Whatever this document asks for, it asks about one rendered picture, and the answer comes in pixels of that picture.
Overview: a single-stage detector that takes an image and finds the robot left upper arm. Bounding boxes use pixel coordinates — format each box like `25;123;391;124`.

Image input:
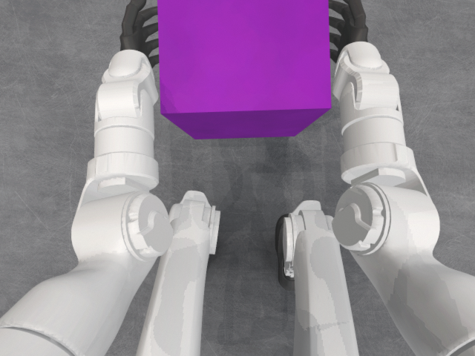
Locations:
0;191;174;356

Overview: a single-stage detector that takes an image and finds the robot right foot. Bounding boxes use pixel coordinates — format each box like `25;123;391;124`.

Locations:
275;214;295;291

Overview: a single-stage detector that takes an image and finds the robot right thigh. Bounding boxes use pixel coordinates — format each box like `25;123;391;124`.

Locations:
283;210;359;356

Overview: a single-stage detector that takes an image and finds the robot left forearm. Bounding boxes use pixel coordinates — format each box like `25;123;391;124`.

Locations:
71;50;159;244

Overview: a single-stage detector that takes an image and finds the left robot hand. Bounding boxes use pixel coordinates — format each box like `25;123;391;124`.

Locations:
120;0;159;68

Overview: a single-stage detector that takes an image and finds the robot right upper arm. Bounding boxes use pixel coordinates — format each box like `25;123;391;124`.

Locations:
332;182;475;356

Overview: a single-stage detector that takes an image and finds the right robot hand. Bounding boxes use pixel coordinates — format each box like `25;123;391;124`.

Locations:
328;0;368;63

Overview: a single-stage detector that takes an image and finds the robot right forearm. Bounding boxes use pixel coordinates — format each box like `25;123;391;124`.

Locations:
332;42;432;201

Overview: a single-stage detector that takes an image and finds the carton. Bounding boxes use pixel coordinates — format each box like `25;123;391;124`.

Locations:
157;0;332;139

